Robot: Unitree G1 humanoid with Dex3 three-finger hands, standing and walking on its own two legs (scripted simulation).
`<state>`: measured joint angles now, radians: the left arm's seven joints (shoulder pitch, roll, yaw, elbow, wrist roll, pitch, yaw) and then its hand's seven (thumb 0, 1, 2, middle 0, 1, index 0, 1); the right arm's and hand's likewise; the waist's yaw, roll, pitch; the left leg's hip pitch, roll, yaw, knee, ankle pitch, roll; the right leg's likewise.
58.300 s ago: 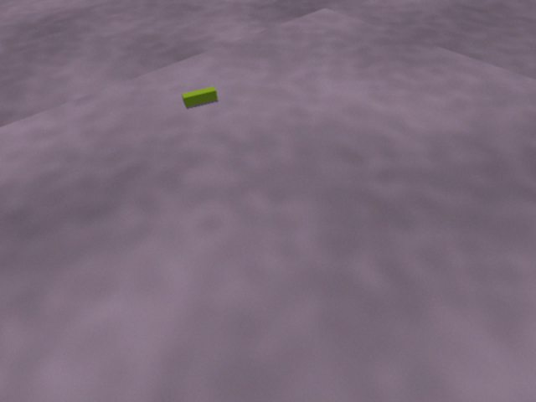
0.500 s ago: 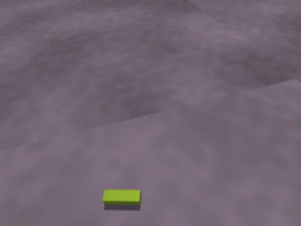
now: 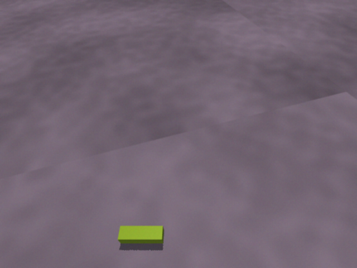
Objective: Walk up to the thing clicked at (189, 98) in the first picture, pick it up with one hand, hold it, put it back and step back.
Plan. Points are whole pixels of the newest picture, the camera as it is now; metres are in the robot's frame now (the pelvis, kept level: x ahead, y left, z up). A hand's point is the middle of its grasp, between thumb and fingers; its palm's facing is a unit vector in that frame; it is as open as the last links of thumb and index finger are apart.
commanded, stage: stand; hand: left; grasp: from above
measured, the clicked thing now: (141, 234) +0.45 +0.26 -0.75
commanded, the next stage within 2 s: step back in 0.94 s
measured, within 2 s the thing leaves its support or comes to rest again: neither
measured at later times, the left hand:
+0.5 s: hand out of the picture +0.07 +0.24 -0.16, palm faces +0.02 -0.94 -0.34, open 7.4 cm
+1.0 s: hand out of the picture +0.07 +0.25 -0.16, palm faces +0.01 -0.94 -0.34, open 7.4 cm
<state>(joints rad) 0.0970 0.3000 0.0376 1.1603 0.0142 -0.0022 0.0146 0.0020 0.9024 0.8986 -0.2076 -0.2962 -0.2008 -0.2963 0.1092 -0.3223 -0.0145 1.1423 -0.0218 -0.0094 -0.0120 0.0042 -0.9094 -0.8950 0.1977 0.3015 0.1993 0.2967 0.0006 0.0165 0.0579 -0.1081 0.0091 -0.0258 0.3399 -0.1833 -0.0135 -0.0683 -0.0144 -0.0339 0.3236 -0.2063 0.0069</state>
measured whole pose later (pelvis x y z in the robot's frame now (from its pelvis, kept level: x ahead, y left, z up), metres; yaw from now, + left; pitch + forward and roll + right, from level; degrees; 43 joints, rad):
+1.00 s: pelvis +0.00 -0.01 +0.00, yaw +0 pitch -2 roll +0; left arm 0.11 0.33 0.04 1.12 -0.01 0.00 0.00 0.00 0.90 0.90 -0.21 -0.30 -0.20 -0.30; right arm 0.10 -0.35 -0.01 1.12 -0.01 0.00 0.01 0.00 -0.91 -0.89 0.20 0.30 0.20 0.30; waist -0.01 0.02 0.07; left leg -0.15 0.02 -0.02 0.38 -0.19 -0.02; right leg -0.12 0.00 -0.03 0.37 -0.22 0.00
